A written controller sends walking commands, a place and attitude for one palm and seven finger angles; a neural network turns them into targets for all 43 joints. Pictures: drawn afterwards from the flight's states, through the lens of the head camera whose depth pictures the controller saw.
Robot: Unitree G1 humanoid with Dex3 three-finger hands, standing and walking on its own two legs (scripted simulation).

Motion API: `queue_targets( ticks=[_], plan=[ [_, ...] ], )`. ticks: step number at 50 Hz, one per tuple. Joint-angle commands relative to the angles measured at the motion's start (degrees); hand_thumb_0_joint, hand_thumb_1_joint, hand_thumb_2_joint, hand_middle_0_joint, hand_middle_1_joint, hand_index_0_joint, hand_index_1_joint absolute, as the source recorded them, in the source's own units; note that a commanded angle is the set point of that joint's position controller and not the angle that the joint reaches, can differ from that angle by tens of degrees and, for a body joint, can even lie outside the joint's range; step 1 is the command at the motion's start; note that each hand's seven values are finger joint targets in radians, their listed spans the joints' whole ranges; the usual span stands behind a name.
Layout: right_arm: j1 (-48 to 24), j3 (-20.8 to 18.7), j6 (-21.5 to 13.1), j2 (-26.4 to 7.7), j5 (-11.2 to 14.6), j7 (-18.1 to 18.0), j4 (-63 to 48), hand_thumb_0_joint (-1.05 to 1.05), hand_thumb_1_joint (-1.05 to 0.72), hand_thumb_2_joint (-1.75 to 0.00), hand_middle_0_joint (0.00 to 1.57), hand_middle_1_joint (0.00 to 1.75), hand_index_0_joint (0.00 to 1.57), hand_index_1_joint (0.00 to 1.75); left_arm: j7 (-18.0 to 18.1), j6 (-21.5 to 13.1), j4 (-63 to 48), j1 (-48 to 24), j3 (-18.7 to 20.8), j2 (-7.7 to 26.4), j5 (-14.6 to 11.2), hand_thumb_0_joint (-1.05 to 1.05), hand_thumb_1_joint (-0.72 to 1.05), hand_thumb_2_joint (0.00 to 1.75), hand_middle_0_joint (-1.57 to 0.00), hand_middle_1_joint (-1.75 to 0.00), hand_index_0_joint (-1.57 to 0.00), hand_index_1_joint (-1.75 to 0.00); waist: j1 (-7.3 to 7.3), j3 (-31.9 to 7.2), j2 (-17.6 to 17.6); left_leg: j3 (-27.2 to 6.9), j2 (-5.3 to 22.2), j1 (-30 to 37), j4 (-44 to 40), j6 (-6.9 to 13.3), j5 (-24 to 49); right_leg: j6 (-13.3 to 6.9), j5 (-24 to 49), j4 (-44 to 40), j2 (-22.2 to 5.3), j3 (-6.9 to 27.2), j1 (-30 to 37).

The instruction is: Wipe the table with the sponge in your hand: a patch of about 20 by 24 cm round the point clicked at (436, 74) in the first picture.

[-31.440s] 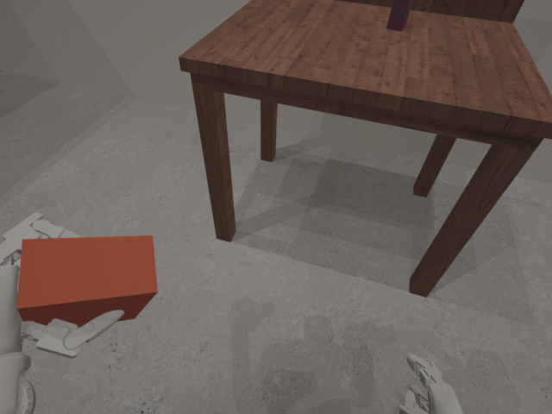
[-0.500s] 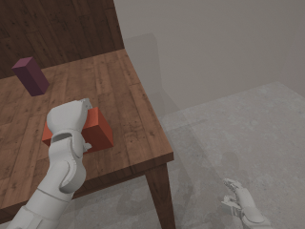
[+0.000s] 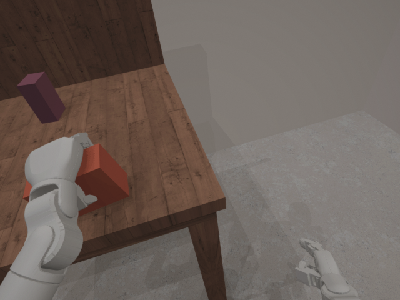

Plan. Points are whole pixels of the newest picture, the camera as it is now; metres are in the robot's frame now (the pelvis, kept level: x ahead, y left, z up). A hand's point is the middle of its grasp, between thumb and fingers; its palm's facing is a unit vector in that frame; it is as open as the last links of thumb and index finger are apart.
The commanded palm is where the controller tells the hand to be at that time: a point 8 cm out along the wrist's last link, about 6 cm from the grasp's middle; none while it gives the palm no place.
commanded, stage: slide back across to the middle lane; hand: left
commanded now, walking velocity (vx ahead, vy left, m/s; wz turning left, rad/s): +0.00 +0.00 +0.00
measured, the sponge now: (86, 188) +0.27 +0.27 +0.13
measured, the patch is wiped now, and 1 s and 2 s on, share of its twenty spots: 0.90 0.90 0.90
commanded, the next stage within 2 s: wipe forward along the middle lane in 0.12 s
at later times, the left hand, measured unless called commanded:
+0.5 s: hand (68, 179) +0.27 +0.29 +0.15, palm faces +0.02 -0.02 -1.00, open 9.8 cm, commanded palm +0.25 +0.30 +0.20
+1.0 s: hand (74, 157) +0.33 +0.31 +0.15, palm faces -0.02 +0.00 -1.00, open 9.8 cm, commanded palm +0.30 +0.33 +0.18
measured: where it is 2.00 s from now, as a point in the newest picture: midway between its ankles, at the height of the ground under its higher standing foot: outside the picture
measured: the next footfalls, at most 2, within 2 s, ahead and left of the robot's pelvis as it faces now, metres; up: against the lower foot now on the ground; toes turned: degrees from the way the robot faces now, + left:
none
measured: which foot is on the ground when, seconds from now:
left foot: down 0.00-1.00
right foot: down 0.00-1.00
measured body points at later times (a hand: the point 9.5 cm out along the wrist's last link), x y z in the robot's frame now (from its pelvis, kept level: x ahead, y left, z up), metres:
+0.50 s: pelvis -0.03 -0.01 +0.00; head -0.04 -0.06 +0.45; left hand +0.26 +0.29 +0.21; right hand +0.21 -0.22 -0.10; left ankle -0.02 +0.13 -0.74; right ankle -0.02 -0.10 -0.74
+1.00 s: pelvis -0.02 +0.00 +0.00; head -0.02 -0.04 +0.45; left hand +0.32 +0.31 +0.21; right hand +0.17 -0.24 -0.11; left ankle -0.02 +0.13 -0.74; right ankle -0.02 -0.10 -0.74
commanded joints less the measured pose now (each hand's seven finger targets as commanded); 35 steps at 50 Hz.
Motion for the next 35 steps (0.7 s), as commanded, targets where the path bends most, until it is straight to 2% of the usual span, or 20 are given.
queue_targets(
  ticks=[1, 6, 8, 9, 12, 13, 14, 16, 18, 19, 23, 24, 25, 26, 28, 30, 32, 33, 34, 35],
  plan=[
    [-14.6, -1.5, -3.5, -5.1, 0.0, -1.6, -9.8, 0.00, -0.90, -0.90, 0.20, 0.30, 0.20, 0.30, 0.6, 0.3, -5.2, -15.9, 8.2, 14.4, 2.6, 0.00, 0.10, 1.30, -1.20, -1.60, -1.20, -1.60, 1.14, -9.2, -6.2, -1.0, -2.5, -1.1, -1.5, 2.6, 19.0, -1.2, 21.5, -3.9, 1.0, 2.5, 6.4],
    [-14.2, -1.5, -4.7, -5.1, -0.1, -2.7, -9.2, 0.00, -0.90, -0.90, 0.20, 0.30, 0.20, 0.30, -1.4, -1.5, -2.1, -17.2, 6.4, 14.0, 3.5, 0.00, 0.10, 1.30, -1.20, -1.60, -1.20, -1.60, 0.57, -9.7, -5.6, -1.1, -2.9, -0.7, -1.8, 2.9, 16.9, -0.9, 18.5, -4.9, 0.8, 1.7, 5.5],
    [-14.2, -1.4, -4.9, -5.5, -0.2, -3.2, -9.0, 0.00, -0.90, -0.90, 0.20, 0.30, 0.20, 0.30, -2.1, -2.3, -0.9, -18.5, 7.9, 16.6, 4.1, 0.00, 0.10, 1.30, -1.20, -1.60, -1.20, -1.60, 0.44, -9.9, -4.8, -1.1, -2.8, -0.5, -2.0, 2.8, 15.3, -0.9, 16.0, -5.5, 0.8, 2.1, 5.1],
    [-14.1, -1.3, -5.3, -5.2, -0.2, -3.4, -8.7, 0.00, -0.90, -0.90, 0.20, 0.30, 0.20, 0.30, -2.4, -3.0, 0.6, -20.1, 6.5, 15.5, 4.5, 0.00, 0.10, 1.30, -1.20, -1.60, -1.20, -1.60, 0.03, -9.0, -6.0, -1.0, -2.9, -1.1, -2.0, 2.9, 14.5, -0.7, 15.2, -5.8, 0.5, 1.6, 4.5],
    [-13.7, -1.3, -5.7, -5.3, -0.5, -3.9, -8.3, 0.00, -0.90, -0.90, 0.20, 0.30, 0.20, 0.30, -3.5, -5.1, 2.9, -20.8, 6.8, 16.7, 5.3, 0.00, 0.10, 1.30, -1.20, -1.60, -1.20, -1.60, 0.22, -8.8, -6.6, -1.1, -3.1, -1.2, -2.2, 3.0, 13.9, -0.5, 14.6, -6.2, 0.3, 1.3, 4.4],
    [-13.4, -1.3, -5.6, -5.6, -0.4, -4.1, -8.1, 0.00, -0.90, -0.90, 0.20, 0.30, 0.20, 0.30, -3.6, -5.3, 4.4, -21.7, 8.5, 18.9, 5.8, 0.00, 0.10, 1.30, -1.20, -1.60, -1.20, -1.60, 0.20, -9.0, -6.3, -1.1, -3.0, -1.0, -2.4, 2.9, 12.6, -0.7, 12.5, -6.8, 0.5, 2.0, 3.8],
    [-13.4, -1.1, -6.0, -5.3, -0.4, -4.3, -8.0, 0.00, -0.90, -0.90, 0.20, 0.30, 0.20, 0.30, -3.8, -6.1, 5.9, -25.1, 6.3, 17.2, 6.0, 0.00, 0.10, 1.30, -1.20, -1.60, -1.20, -1.60, -0.54, -7.8, -6.9, -0.9, -2.9, -1.8, -2.5, 2.9, 11.4, -0.4, 10.9, -7.3, 0.1, 1.0, 3.0],
    [-12.2, -1.3, -6.6, -5.3, -0.5, -4.6, -7.2, 0.00, -0.90, -0.90, 0.20, 0.30, 0.20, 0.30, -3.8, -8.4, 8.9, -26.8, 6.3, 17.1, 5.8, 0.00, 0.10, 1.30, -1.20, -1.60, -1.20, -1.60, -0.74, -7.4, -6.9, -0.9, -2.8, -1.5, -3.0, 2.9, 10.9, -0.4, 10.4, -8.1, 0.2, 0.6, 2.6],
    [-11.2, -1.5, -6.9, -5.6, -0.6, -4.9, -6.9, 0.00, -0.90, -0.90, 0.20, 0.30, 0.20, 0.30, -3.5, -10.1, 11.2, -27.9, 8.2, 19.2, 5.9, 0.00, 0.10, 1.30, -1.20, -1.60, -1.20, -1.60, -0.53, -8.3, -6.4, -1.1, -2.9, -1.6, -3.3, 2.6, 9.4, -0.7, 8.2, -8.4, 0.3, 1.3, 2.7],
    [-11.1, -1.4, -7.4, -5.2, -0.5, -5.0, -7.2, 0.00, -0.90, -0.90, 0.20, 0.30, 0.20, 0.30, -3.5, -11.3, 11.9, -28.8, 6.1, 16.3, 5.4, 0.00, 0.10, 1.30, -1.20, -1.60, -1.20, -1.60, -0.88, -8.1, -7.5, -0.9, -2.9, -2.0, -3.3, 2.8, 9.4, -0.5, 8.4, -8.4, 0.0, 0.3, 2.9],
    [-9.7, -1.9, -7.7, -5.6, -0.6, -5.0, -6.4, 0.00, -0.90, -0.90, 0.20, 0.30, 0.20, 0.30, -2.6, -13.7, 15.7, -29.9, 7.1, 17.1, 6.0, 0.00, 0.10, 1.30, -1.20, -1.60, -1.20, -1.60, -0.72, -8.6, -6.2, -0.7, -2.9, -1.8, -3.7, 2.4, 9.7, -0.7, 9.1, -8.8, 0.1, 0.4, 3.1],
    [-9.6, -1.8, -8.1, -5.4, -0.5, -4.9, -6.7, 0.00, -0.90, -0.90, 0.20, 0.30, 0.20, 0.30, -2.5, -14.4, 15.5, -31.6, 4.7, 14.6, 5.8, 0.00, 0.10, 1.30, -1.20, -1.60, -1.20, -1.60, -1.22, -8.7, -6.5, -0.6, -3.0, -2.1, -3.7, 2.5, 10.0, -0.6, 9.8, -8.7, -0.1, -0.4, 3.4],
    [-8.9, -2.0, -8.1, -5.7, -0.6, -5.0, -5.9, 0.00, -0.90, -0.90, 0.20, 0.30, 0.20, 0.30, -2.2, -14.7, 18.1, -31.0, 6.7, 16.6, 5.9, 0.00, 0.10, 1.30, -1.20, -1.60, -1.20, -1.60, -1.09, -7.8, -6.9, -0.6, -2.8, -2.3, -3.9, 2.5, 9.7, -0.6, 9.2, -9.0, 0.0, -0.3, 3.0],
    [-8.8, -2.1, -8.1, -5.8, -0.6, -4.9, -5.9, 0.00, -0.90, -0.90, 0.20, 0.30, 0.20, 0.30, -2.0, -15.1, 18.7, -32.2, 5.9, 16.0, 6.2, 0.00, 0.10, 1.30, -1.20, -1.60, -1.20, -1.60, -1.24, -8.1, -6.7, -0.6, -2.9, -2.5, -4.0, 2.4, 10.2, -0.6, 10.4, -8.9, 0.0, -0.6, 3.3],
    [-8.3, -2.2, -7.9, -6.2, -0.7, -4.9, -5.8, 0.00, -0.90, -0.90, 0.20, 0.30, 0.20, 0.30, -1.6, -14.9, 20.9, -32.1, 7.2, 17.7, 6.7, 0.00, 0.10, 1.30, -1.20, -1.60, -1.20, -1.60, -0.79, -8.4, -6.1, -0.7, -2.9, -2.6, -4.2, 2.3, 9.6, -0.8, 9.2, -9.1, 0.1, -0.3, 3.4],
    [-7.8, -2.3, -8.0, -6.0, -0.4, -5.0, -5.3, 0.00, -0.90, -0.90, 0.20, 0.30, 0.20, 0.30, -1.6, -15.5, 23.5, -34.6, 4.8, 15.2, 6.6, 0.00, 0.10, 1.30, -1.20, -1.60, -1.20, -1.60, -1.78, -6.8, -7.2, -0.4, -2.9, -3.3, -4.4, 2.4, 8.4, -0.5, 7.7, -9.6, 0.1, -0.9, 2.2],
    [-7.2, -2.5, -8.0, -6.3, -0.4, -5.1, -4.7, 0.00, -0.90, -0.90, 0.20, 0.30, 0.20, 0.30, -1.6, -15.8, 25.7, -36.5, 4.4, 15.5, 7.0, 0.00, 0.10, 1.30, -1.20, -1.60, -1.20, -1.60, -2.12, -6.8, -7.6, -0.3, -2.9, -3.4, -4.6, 2.4, 8.0, -0.5, 7.3, -10.0, 0.1, -1.1, 1.8],
    [-6.7, -2.6, -7.8, -6.7, -0.5, -5.1, -4.7, 0.00, -0.90, -0.90, 0.20, 0.30, 0.20, 0.30, -1.3, -15.7, 26.9, -36.5, 6.2, 17.5, 7.5, 0.00, 0.10, 1.30, -1.20, -1.60, -1.20, -1.60, -1.65, -7.4, -7.1, -0.4, -2.8, -3.6, -4.8, 2.3, 7.3, -0.8, 6.1, -10.0, 0.2, -0.7, 1.9],
    [-6.6, -2.5, -8.0, -6.4, -0.2, -5.1, -4.8, 0.00, -0.90, -0.90, 0.20, 0.30, 0.20, 0.30, -1.5, -16.0, 27.8, -38.2, 3.2, 14.6, 7.6, 0.00, 0.10, 1.30, -1.20, -1.60, -1.20, -1.60, -2.45, -6.7, -7.7, -0.2, -2.9, -4.0, -4.8, 2.3, 7.4, -0.6, 6.4, -10.0, 0.1, -1.4, 1.4],
    [-6.0, -2.7, -7.9, -6.5, -0.2, -5.0, -4.3, 0.00, -0.90, -0.90, 0.20, 0.30, 0.20, 0.30, -1.5, -16.2, 29.1, -37.4, 3.9, 15.0, 7.4, 0.00, 0.10, 1.30, -1.20, -1.60, -1.20, -1.60, -2.17, -7.4, -8.0, -0.2, -2.9, -3.8, -4.8, 2.5, 7.7, -0.6, 6.7, -10.0, 0.2, -1.3, 1.8]
  ],
)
